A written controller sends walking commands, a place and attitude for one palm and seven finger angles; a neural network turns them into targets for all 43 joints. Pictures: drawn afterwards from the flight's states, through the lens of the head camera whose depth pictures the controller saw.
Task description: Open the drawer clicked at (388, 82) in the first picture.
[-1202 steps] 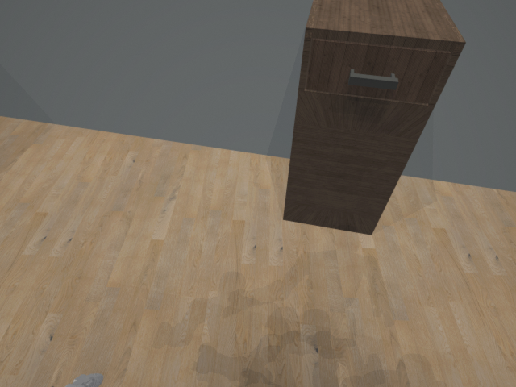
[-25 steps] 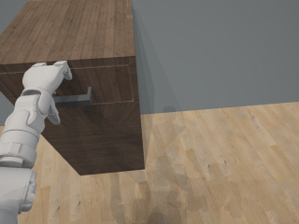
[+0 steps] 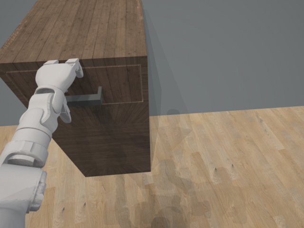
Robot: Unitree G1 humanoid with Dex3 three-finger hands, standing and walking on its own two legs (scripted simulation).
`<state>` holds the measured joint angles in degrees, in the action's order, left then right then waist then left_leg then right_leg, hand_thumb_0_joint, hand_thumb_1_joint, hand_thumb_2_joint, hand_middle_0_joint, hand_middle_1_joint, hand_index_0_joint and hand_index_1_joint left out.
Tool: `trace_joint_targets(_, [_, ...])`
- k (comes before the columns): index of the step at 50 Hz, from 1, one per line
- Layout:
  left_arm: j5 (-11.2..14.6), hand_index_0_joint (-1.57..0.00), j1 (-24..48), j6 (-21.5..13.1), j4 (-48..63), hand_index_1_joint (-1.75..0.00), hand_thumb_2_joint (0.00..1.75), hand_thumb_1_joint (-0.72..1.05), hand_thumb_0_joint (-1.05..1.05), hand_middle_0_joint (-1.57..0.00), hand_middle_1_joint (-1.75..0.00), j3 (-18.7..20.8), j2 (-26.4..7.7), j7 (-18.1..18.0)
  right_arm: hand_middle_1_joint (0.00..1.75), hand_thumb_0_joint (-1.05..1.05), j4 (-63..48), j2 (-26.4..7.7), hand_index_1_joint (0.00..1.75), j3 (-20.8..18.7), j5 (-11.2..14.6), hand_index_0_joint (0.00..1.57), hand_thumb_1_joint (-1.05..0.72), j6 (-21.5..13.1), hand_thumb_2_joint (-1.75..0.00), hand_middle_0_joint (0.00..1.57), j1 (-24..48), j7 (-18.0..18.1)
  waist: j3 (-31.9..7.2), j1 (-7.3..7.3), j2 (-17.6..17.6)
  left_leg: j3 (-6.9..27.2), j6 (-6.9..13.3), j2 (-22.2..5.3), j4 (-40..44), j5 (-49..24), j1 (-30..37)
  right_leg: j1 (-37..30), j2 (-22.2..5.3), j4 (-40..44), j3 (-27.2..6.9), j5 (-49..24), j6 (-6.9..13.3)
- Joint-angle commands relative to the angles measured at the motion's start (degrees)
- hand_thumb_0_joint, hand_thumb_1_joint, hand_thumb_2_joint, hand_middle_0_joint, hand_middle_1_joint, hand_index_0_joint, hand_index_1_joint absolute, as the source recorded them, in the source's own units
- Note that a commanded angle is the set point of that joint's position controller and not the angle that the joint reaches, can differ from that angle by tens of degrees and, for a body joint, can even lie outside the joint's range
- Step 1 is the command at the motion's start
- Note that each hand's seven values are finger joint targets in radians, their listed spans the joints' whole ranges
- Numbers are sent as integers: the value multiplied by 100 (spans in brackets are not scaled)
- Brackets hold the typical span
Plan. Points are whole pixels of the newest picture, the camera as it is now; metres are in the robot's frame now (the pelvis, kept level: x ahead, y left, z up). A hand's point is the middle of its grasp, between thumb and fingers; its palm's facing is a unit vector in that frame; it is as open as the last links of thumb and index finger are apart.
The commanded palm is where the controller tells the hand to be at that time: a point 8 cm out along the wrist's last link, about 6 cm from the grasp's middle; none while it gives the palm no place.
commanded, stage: re-aim the fingers above the handle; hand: left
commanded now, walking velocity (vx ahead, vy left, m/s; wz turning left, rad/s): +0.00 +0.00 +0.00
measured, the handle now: (80, 95) +0.50 +0.24 +0.05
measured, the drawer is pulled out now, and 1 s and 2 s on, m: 0.00 0.00 0.00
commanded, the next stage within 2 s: lower the fingers behind the handle in 0.82 s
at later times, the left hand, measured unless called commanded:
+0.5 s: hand (69, 90) +0.45 +0.24 +0.11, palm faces +0.01 -0.02 -1.00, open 13.6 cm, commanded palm +0.43 +0.24 +0.17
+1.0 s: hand (71, 92) +0.45 +0.23 +0.11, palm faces +0.01 -0.03 -1.00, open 13.8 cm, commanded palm +0.43 +0.24 +0.16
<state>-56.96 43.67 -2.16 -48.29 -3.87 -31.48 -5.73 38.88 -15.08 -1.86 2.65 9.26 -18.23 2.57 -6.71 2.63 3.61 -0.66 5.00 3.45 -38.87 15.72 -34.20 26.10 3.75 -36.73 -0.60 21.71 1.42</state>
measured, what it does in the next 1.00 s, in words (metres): stands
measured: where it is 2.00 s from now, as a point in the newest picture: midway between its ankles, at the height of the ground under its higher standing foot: outside the picture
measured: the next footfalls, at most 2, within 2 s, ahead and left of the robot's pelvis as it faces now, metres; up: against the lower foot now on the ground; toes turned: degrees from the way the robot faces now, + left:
none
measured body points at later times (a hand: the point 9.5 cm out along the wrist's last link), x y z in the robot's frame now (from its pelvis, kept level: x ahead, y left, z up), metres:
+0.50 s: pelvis +0.00 +0.00 +0.00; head +0.04 -0.01 +0.45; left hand +0.45 +0.24 +0.17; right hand +0.06 -0.27 -0.13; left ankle +0.03 +0.06 -0.72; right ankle -0.04 -0.11 -0.72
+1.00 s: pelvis +0.00 -0.01 +0.00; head +0.04 -0.02 +0.45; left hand +0.44 +0.23 +0.16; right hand +0.07 -0.28 -0.13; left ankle +0.03 +0.06 -0.72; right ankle -0.04 -0.11 -0.72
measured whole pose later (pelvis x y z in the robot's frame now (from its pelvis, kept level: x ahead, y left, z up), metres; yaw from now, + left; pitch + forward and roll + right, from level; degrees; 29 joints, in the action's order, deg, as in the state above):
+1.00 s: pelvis +0.00 -0.01 +0.00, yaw +0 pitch +10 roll -2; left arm -56.6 42.1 -2.5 -46.4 -4.3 -30.8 -5.4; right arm 38.8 -15.6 -1.9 2.8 8.7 -17.2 3.1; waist -6.5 2.2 3.3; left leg -0.5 4.3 3.0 -38.3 15.6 -33.2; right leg 25.3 4.2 -36.5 -0.5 21.6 2.2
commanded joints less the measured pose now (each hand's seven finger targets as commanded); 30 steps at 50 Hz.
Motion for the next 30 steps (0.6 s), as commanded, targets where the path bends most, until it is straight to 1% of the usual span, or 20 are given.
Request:
trace_joint_targets(1, [-3, -30, 2961, -11, 1150, -120, 30, -50, 0, -30, -120, 454, -1380, -242, 30, 0, -502, -898, 30, -323, -26, 20, -90, -158, -90, 20, -266, 63, -1857, 175, 103, 504, -223, -359, 361, -1520, 2551, 749, 51, 473, 124, -1067, 150])
trace_joint_targets(2, [16, -30, 2997, -8, 1183, -120, 30, -50, 0, -30, -120, 355, -1265, -234, 30, 0, -511, -903, 30, -320, -39, 20, -90, -173, -90, 20, -239, 60, -1797, 202, 79, 501, -223, -359, 362, -1505, 2547, 764, 52, 476, 137, -1059, 156])
trace_joint_targets(4, [10, -30, 2882, -48, 1271, -120, 30, -50, 0, -30, -120, 422, -1282, -226, 30, 0, -548, -881, 30, -331, -47, 20, -90, -189, -90, 20, -240, 53, -2025, 127, 78, 501, -224, -360, 325, -1738, 2659, 666, 56, 445, 117, -1158, 153])
trace_joint_targets(6, [41, -30, 2948, -27, 1338, -120, 30, -50, 0, -30, -120, 277, -1079, -216, 30, 0, -546, -873, 30, -339, -52, 20, -90, -200, -90, 20, -240, 39, -1938, 169, 85, 487, -224, -367, 318, -1692, 2676, 749, 53, 467, 131, -1143, 144])
trace_joint_targets(8, [18, -30, 2836, 6, 1172, -120, 30, -50, 0, -30, -120, 515, -1381, -226, 30, 0, -552, -913, 30, -302, -58, 20, -90, -185, -90, 20, -202, 55, -1785, 115, 18, 503, -232, -368, 374, -1604, 2490, 672, 47, 467, 130, -1087, 167])
trace_joint_targets(9, [18, -30, 2965, 37, 1158, -120, 30, -50, 0, -30, -120, 333, -1193, -240, 30, 0, -555, -885, 30, -296, -38, 20, -90, -191, -90, 20, -188, 43, -1735, 166, -9, 493, -214, -355, 371, -1462, 2446, 729, 44, 464, 122, -1036, 144])
trace_joint_targets(12, [-54, -30, 2940, 130, 998, -120, 30, -50, 0, -30, -120, 463, -1374, -281, 30, 0, -535, -905, 30, -300, -35, 20, -90, -210, -90, 20, -222, 62, -1720, 150, -16, 471, -206, -346, 380, -1304, 2366, 728, 34, 469, 107, -975, 150])
trace_joint_targets(13, [-53, -30, 3014, 103, 1075, -120, 30, -50, 0, -30, -120, 517, -1444, -273, 30, 0, -537, -922, 30, -294, -56, 20, -90, -210, -90, 20, -237, 73, -1855, 145, -86, 475, -209, -355, 381, -1430, 2380, 605, 23, 467, 106, -1051, 155])
trace_joint_targets(15, [-62, -30, 3114, 124, 1149, -120, 30, -50, 0, -30, -120, 224, -1089, -266, 30, 0, -534, -876, 30, -318, -40, 20, -90, -229, -90, 20, -236, 49, -1851, 205, 133, 498, -239, -370, 342, -1517, 2579, 834, 40, 443, 131, -1043, 154])
trace_joint_targets(17, [-58, -30, 3085, 142, 1175, -120, 30, -50, 0, -30, -120, 287, -1136, -281, 30, 0, -532, -888, 30, -328, -49, 20, -90, -235, -90, 20, -245, 42, -1926, 176, 150, 507, -243, -371, 344, -1481, 2630, 824, 45, 430, 130, -1013, 158])
trace_joint_targets(18, [-14, -30, 3007, 135, 1172, -120, 30, -50, 0, -30, -120, 331, -1146, -262, 30, 0, -564, -882, 30, -322, -59, 20, -90, -237, -90, 20, -246, 45, -1965, 157, -11, 503, -228, -360, 341, -1545, 2557, 670, 39, 456, 119, -1059, 159])
trace_joint_targets(19, [-2, -30, 2943, 170, 1014, -120, 30, -50, 0, -30, -120, 216, -1024, -248, 30, 0, -557, -874, 30, -306, -38, 20, -90, -233, -90, 20, -241, 48, -1836, 181, -61, 473, -204, -345, 343, -1446, 2464, 695, 42, 473, 109, -1047, 143])
trace_joint_targets(20, [-4, -30, 3102, 167, 1063, -120, 30, -50, 0, -30, -120, 246, -1105, -247, 30, 0, -521, -894, 30, -299, -42, 20, -90, -240, -90, 20, -254, 56, -1813, 214, -48, 461, -202, -348, 344, -1397, 2420, 709, 35, 474, 101, -1057, 140])
trace_joint_targets(21, [-30, -30, 3049, 179, 1044, -120, 30, -50, 0, -30, -120, 353, -1232, -254, 30, 0, -531, -897, 30, -305, -43, 20, -90, -243, -90, 20, -244, 61, -1810, 169, -29, 460, -201, -345, 347, -1425, 2415, 683, 38, 471, 99, -1071, 148])
trace_joint_targets(22, [-40, -30, 3079, 160, 1180, -120, 30, -50, 0, -30, -120, 254, -1130, -242, 30, 0, -545, -887, 30, -306, -47, 20, -90, -249, -90, 20, -235, 57, -1945, 166, 97, 458, -217, -339, 338, -1489, 2519, 688, 39, 448, 104, -1086, 153])
trace_joint_targets(23, [-1, -30, 3074, 118, 1294, -120, 30, -50, 0, -30, -120, 287, -1112, -217, 30, 0, -578, -871, 30, -320, -64, 20, -90, -253, -90, 20, -237, 51, -2022, 146, 39, 433, -206, -338, 311, -1639, 2526, 555, 35, 471, 93, -1177, 161])
trace_joint_targets(25, [-7, -30, 2884, 136, 1132, -120, 30, -50, 0, -30, -120, 353, -1196, -203, 30, 0, -538, -881, 30, -307, -44, 20, -90, -234, -90, 20, -236, 63, -1850, 164, -40, 397, -183, -329, 301, -1572, 2443, 583, 44, 490, 82, -1211, 143])
trace_joint_targets(27, [20, -30, 2752, 145, 1084, -120, 30, -50, 0, -30, -120, 381, -1204, -197, 30, 0, -576, -864, 30, -290, -33, 20, -90, -230, -90, 20, -181, 64, -1749, 106, -120, 344, -163, -302, 333, -1468, 2253, 460, 35, 515, 63, -1209, 136])
trace_joint_targets(29, [-18, -30, 2635, 134, 984, -120, 30, -50, 0, -30, -120, 751, -1708, -213, 30, 0, -573, -904, 30, -256, -26, 20, -90, -206, -90, 20, -161, 89, -1804, 20, -240, 279, -140, -289, 355, -1470, 2032, 177, 16, 508, 4, -1364, 125])
trace_joint_targets(30, [-48, -30, 2630, 136, 1013, -120, 30, -50, 0, -30, -120, 760, -1754, -223, 30, 0, -594, -896, 30, -249, -25, 20, -90, -193, -90, 20, -148, 101, -1838, 5, -177, 241, -139, -269, 346, -1462, 1974, 125, 8, 498, -8, -1407, 121])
